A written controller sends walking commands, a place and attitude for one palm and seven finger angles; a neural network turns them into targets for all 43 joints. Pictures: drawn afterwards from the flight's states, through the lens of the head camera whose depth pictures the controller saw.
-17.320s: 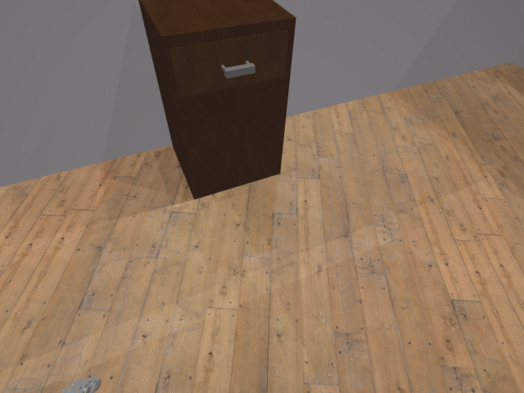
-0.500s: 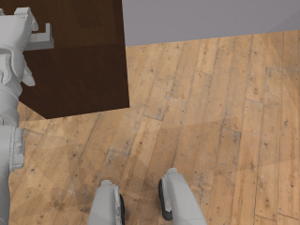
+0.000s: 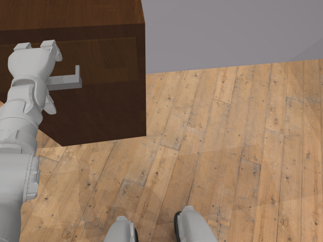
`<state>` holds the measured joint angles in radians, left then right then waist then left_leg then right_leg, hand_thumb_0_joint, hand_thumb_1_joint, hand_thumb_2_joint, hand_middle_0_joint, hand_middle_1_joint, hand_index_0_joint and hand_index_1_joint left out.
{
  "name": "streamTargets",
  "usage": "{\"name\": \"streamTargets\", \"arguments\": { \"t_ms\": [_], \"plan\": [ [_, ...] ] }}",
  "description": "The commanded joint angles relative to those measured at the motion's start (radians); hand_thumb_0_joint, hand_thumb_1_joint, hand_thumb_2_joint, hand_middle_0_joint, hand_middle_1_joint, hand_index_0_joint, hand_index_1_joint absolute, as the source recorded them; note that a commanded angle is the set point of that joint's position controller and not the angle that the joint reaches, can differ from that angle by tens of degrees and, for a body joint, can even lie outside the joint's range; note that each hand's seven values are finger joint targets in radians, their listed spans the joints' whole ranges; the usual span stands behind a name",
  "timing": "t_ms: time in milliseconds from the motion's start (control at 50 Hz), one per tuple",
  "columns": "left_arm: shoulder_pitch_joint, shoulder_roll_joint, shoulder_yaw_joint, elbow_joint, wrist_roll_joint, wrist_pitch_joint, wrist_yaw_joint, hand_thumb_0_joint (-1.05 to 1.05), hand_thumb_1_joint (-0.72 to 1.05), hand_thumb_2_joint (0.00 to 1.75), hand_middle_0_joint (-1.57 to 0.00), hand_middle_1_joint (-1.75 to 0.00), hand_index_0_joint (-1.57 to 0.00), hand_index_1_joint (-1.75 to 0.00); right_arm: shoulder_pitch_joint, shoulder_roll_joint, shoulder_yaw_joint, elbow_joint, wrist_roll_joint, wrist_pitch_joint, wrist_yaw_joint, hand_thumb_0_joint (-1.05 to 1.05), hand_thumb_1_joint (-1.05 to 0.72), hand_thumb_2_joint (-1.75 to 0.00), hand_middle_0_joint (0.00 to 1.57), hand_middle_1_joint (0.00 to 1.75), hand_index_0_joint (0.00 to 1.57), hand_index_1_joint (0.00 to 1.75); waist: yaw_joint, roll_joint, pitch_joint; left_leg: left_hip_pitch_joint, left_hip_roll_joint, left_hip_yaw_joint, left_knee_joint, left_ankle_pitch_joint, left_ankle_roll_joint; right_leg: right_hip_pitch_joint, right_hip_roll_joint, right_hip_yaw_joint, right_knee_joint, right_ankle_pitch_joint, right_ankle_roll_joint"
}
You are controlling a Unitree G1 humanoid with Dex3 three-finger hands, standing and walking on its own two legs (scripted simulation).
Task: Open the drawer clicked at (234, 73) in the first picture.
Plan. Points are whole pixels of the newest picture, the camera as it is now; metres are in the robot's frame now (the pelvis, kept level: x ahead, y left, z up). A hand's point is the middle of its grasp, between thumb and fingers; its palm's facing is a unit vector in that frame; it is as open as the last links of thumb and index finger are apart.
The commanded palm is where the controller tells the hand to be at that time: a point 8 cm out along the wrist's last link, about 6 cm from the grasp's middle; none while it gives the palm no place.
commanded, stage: lift the fingers back up to retry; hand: left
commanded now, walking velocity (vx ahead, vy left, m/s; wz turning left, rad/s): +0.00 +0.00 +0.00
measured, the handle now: (59, 76) +0.57 +0.24 -0.03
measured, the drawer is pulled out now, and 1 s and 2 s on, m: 0.00 0.00 0.00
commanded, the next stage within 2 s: re-aim the fingers above the handle in 0.20 s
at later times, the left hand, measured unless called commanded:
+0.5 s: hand (46, 80) +0.51 +0.25 +0.02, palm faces -0.07 -0.02 -1.00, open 13.8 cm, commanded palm +0.50 +0.24 +0.08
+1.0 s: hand (43, 83) +0.50 +0.25 +0.03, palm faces -0.09 +0.00 -1.00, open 13.8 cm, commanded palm +0.50 +0.23 +0.08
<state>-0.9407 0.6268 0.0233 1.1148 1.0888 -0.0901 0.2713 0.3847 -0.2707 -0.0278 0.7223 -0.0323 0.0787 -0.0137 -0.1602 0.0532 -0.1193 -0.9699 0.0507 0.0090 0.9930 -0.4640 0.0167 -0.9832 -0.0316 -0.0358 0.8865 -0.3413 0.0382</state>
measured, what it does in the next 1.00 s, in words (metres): stands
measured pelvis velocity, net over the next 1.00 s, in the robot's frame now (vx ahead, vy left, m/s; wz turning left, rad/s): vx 0.01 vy -0.01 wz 0.01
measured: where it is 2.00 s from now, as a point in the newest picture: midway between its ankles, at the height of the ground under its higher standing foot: outside the picture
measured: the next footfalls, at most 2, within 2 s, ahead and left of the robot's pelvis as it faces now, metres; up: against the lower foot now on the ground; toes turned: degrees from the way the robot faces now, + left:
none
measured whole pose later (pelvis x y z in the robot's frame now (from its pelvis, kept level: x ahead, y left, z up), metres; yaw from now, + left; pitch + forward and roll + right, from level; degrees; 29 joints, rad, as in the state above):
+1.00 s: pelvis +0.01 -0.01 +0.01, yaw +0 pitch +22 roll -2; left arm -0.86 0.59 0.02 1.13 1.11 -0.11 0.32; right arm 0.36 -0.28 -0.06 0.74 -0.03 0.09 -0.01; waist -0.13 0.05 -0.12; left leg -0.86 0.04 0.02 0.91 -0.44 0.01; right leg -0.90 -0.03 -0.02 0.85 -0.34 0.03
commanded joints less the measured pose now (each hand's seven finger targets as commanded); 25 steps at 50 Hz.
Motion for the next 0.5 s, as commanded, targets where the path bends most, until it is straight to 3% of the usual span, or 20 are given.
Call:
{"name": "streamTargets", "arguments": {
  "t_ms": [0, 40, 60, 100, 140, 200, 260, 280, 340, 380, 420, 440, 480],
  "plan": [
    [-0.394, 0.227, 0.047, -0.213, -0.011, -0.023, 0.043, 0.0, -0.5, 0.3, -0.3, -1.2, -0.3, -1.2, 0.19, -0.179, -0.067, -0.017, -0.005, 0.012, -0.012, 0.0, -0.9, -0.9, 0.2, 0.3, 0.2, 0.3, -0.004, 0.111, -0.489, 0.425, -0.044, -0.023, -0.147, 0.512, 0.013, 0.288, 0.081, -0.034, -0.104, 0.283, -0.066],
    [-0.366, 0.203, 0.037, -0.176, -0.007, -0.02, 0.051, 0.0, -0.5, 0.3, -0.3, -1.2, -0.3, -1.2, 0.189, -0.179, -0.069, -0.013, -0.008, 0.016, -0.01, 0.0, -0.9, -0.9, 0.2, 0.3, 0.2, 0.3, -0.008, 0.083, -0.442, 0.411, -0.043, -0.021, -0.155, 0.518, 0.013, 0.289, 0.081, -0.035, -0.109, 0.29, -0.066],
    [-0.334, 0.221, 0.062, -0.17, -0.011, -0.025, 0.051, 0.0, -0.5, 0.3, -0.3, -1.2, -0.3, -1.2, 0.185, -0.181, -0.069, -0.014, -0.009, 0.019, -0.008, 0.0, -0.9, -0.9, 0.2, 0.3, 0.2, 0.3, 0.01, 0.075, -0.452, 0.407, -0.045, -0.015, -0.155, 0.54, 0.014, 0.314, 0.08, -0.032, -0.105, 0.314, -0.068],
    [-0.33, 0.206, 0.052, -0.175, -0.008, -0.034, 0.057, 0.0, -0.5, 0.3, -0.3, -1.2, -0.3, -1.2, 0.183, -0.179, -0.073, -0.017, -0.011, 0.023, -0.006, 0.0, -0.9, -0.9, 0.2, 0.3, 0.2, 0.3, 0.003, 0.067, -0.449, 0.401, -0.047, -0.01, -0.154, 0.544, 0.015, 0.324, 0.079, -0.027, -0.107, 0.333, -0.066],
    [-0.301, 0.215, 0.07, -0.192, 0.001, -0.04, 0.066, 0.0, -0.5, 0.3, -0.3, -1.2, -0.3, -1.2, 0.179, -0.178, -0.078, -0.02, -0.014, 0.026, -0.003, 0.0, -0.9, -0.9, 0.2, 0.3, 0.2, 0.3, 0.019, 0.081, -0.47, 0.421, -0.045, -0.011, -0.152, 0.604, 0.012, 0.339, 0.077, -0.027, -0.098, 0.365, -0.068],
    [-0.318, 0.184, 0.059, -0.237, 0.006, -0.05, 0.084, 0.0, -0.5, 0.3, -0.3, -1.2, -0.3, -1.2, 0.181, -0.173, -0.088, -0.016, -0.019, 0.028, 0.003, 0.0, -0.9, -0.9, 0.2, 0.3, 0.2, 0.3, 0.016, 0.114, -0.503, 0.478, -0.035, -0.02, -0.137, 0.698, 0.003, 0.314, 0.079, -0.03, -0.087, 0.388, -0.066],
    [-0.293, 0.186, 0.083, -0.256, 0.001, -0.045, 0.102, 0.0, -0.5, 0.3, -0.3, -1.2, -0.3, -1.2, 0.175, -0.172, -0.093, -0.015, -0.024, 0.031, 0.01, 0.0, -0.9, -0.9, 0.2, 0.3, 0.2, 0.3, 0.024, 0.083, -0.536, 0.491, -0.035, -0.02, -0.129, 0.744, 0.004, 0.342, 0.078, -0.028, -0.084, 0.421, -0.064],
    [-0.304, 0.196, 0.086, -0.266, 0.003, -0.042, 0.11, 0.0, -0.5, 0.3, -0.3, -1.2, -0.3, -1.2, 0.174, -0.173, -0.093, -0.013, -0.024, 0.033, 0.011, 0.0, -0.9, -0.9, 0.2, 0.3, 0.2, 0.3, 0.022, 0.101, -0.547, 0.49, -0.035, -0.019, -0.13, 0.739, 0.004, 0.345, 0.076, -0.025, -0.083, 0.427, -0.062],
    [-0.299, 0.198, 0.085, -0.23, 0.01, -0.012, 0.123, 0.0, -0.5, 0.3, -0.3, -1.2, -0.3, -1.2, 0.158, -0.176, -0.09, -0.009, -0.022, 0.038, 0.013, 0.0, -0.9, -0.9, 0.2, 0.3, 0.2, 0.3, 0.018, 0.064, -0.498, 0.447, -0.041, -0.011, -0.141, 0.676, 0.008, 0.356, 0.076, -0.027, -0.088, 0.414, -0.062],
    [-0.321, 0.216, 0.089, -0.241, 0.015, -0.006, 0.122, 0.0, -0.5, 0.3, -0.3, -1.2, -0.3, -1.2, 0.156, -0.176, -0.087, -0.012, -0.021, 0.038, 0.011, 0.0, -0.9, -0.9, 0.2, 0.3, 0.2, 0.3, 0.023, 0.082, -0.535, 0.457, -0.044, -0.013, -0.144, 0.676, 0.008, 0.373, 0.073, -0.022, -0.086, 0.419, -0.062],
    [-0.339, 0.184, 0.06, -0.247, 0.015, -0.002, 0.117, 0.0, -0.5, 0.3, -0.3, -1.2, -0.3, -1.2, 0.151, -0.172, -0.089, -0.012, -0.02, 0.036, 0.009, 0.0, -0.9, -0.9, 0.2, 0.3, 0.2, 0.3, 0.011, 0.091, -0.523, 0.467, -0.044, -0.008, -0.146, 0.66, 0.009, 0.366, 0.074, -0.022, -0.095, 0.415, -0.061],
    [-0.322, 0.203, 0.079, -0.244, 0.014, -0.003, 0.113, 0.0, -0.5, 0.3, -0.3, -1.2, -0.3, -1.2, 0.15, -0.174, -0.09, -0.014, -0.019, 0.036, 0.008, 0.0, -0.9, -0.9, 0.2, 0.3, 0.2, 0.3, 0.019, 0.074, -0.536, 0.464, -0.045, -0.008, -0.146, 0.656, 0.01, 0.38, 0.072, -0.02, -0.094, 0.415, -0.061],
    [-0.32, 0.178, 0.061, -0.245, 0.007, -0.009, 0.101, 0.0, -0.5, 0.3, -0.3, -1.2, -0.3, -1.2, 0.153, -0.168, -0.09, -0.013, -0.019, 0.035, 0.005, 0.0, -0.9, -0.9, 0.2, 0.3, 0.2, 0.3, 0.016, 0.085, -0.543, 0.48, -0.043, -0.01, -0.146, 0.678, 0.01, 0.379, 0.072, -0.019, -0.096, 0.427, -0.06]
  ]
}}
